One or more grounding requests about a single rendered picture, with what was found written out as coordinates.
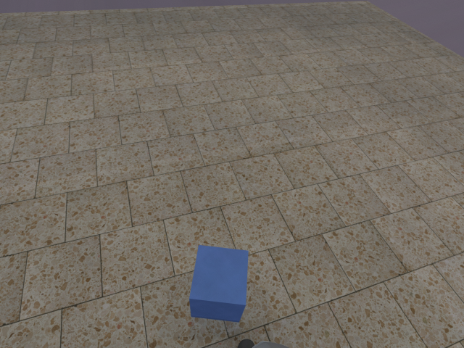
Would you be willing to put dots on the carton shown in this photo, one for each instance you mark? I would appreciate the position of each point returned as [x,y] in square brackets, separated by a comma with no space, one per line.
[219,285]

